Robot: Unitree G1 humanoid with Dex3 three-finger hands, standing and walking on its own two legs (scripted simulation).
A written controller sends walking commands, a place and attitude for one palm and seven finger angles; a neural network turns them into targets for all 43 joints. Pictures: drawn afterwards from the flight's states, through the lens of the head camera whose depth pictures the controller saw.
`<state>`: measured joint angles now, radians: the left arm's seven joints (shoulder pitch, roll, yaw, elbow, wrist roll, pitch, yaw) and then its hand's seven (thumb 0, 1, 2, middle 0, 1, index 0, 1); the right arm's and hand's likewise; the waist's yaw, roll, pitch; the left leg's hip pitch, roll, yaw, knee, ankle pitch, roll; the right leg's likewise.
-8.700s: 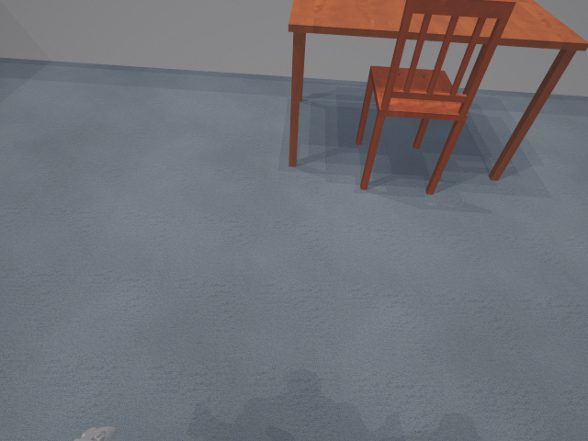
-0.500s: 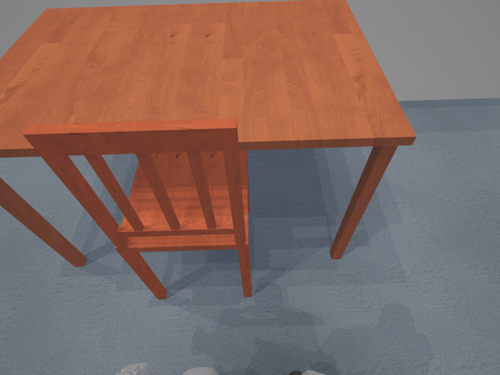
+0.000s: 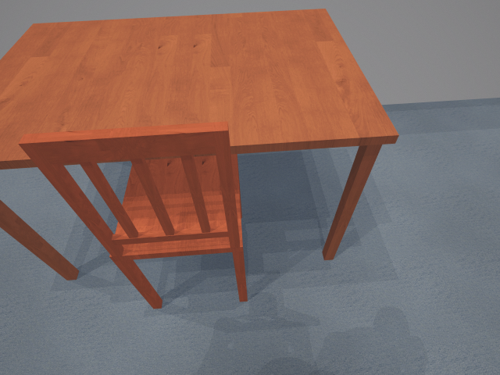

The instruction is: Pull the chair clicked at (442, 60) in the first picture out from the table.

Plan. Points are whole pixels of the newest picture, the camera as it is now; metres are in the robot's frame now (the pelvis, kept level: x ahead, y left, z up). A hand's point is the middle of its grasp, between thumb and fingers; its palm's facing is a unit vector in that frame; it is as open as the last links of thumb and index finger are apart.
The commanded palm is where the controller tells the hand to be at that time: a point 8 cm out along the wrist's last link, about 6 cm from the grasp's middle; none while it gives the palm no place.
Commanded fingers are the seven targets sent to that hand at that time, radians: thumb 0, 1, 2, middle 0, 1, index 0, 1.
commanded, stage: come to a stop and stand still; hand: left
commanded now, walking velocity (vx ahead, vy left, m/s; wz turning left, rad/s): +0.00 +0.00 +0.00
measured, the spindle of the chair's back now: (155, 199) +0.48 +0.25 -0.08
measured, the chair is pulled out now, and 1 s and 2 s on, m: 0.00 0.00 0.00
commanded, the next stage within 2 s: look again from close up in 0.60 s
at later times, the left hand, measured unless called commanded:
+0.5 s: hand out of the picture +0.03 +0.18 -0.18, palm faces +0.02 -0.98 -0.19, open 7.3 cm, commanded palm none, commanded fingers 0.00 0.90 0.90 -0.20 -0.30 -0.20 -0.30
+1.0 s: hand out of the picture +0.01 +0.19 -0.18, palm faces +0.01 -0.98 -0.17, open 7.4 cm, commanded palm none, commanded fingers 0.00 0.90 0.90 -0.20 -0.30 -0.20 -0.30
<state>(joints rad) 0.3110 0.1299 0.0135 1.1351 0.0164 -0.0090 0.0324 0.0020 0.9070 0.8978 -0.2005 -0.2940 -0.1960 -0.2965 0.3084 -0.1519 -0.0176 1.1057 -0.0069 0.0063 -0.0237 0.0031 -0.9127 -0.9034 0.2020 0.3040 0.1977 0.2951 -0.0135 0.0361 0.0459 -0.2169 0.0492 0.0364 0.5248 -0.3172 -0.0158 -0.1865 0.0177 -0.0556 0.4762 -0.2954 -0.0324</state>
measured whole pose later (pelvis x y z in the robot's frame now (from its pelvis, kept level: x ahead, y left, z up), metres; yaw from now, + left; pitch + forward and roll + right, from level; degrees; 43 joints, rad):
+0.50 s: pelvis +0.01 +0.00 +0.00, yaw +0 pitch -1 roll +0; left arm 0.28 0.16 -0.01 1.09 0.01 -0.02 0.04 0.00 0.91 0.90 -0.20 -0.29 -0.20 -0.30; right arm 0.26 -0.16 0.02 1.11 -0.01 -0.02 -0.04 0.01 -0.93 -0.90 0.20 0.30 0.20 0.29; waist -0.01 -0.01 0.02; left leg -0.14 0.00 0.07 0.47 -0.32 0.03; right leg -0.13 0.02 -0.05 0.46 -0.32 -0.03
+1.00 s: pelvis +0.01 +0.02 +0.00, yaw -1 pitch -1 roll +0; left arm 0.29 0.16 -0.01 1.11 0.01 -0.01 0.04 0.00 0.91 0.90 -0.20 -0.29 -0.20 -0.30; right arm 0.27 -0.14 0.03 1.15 -0.01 -0.02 -0.03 0.00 -0.91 -0.90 0.20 0.30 0.20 0.29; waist 0.00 -0.02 0.03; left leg -0.12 -0.03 0.08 0.43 -0.30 0.05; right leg -0.12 0.00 -0.03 0.44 -0.30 -0.01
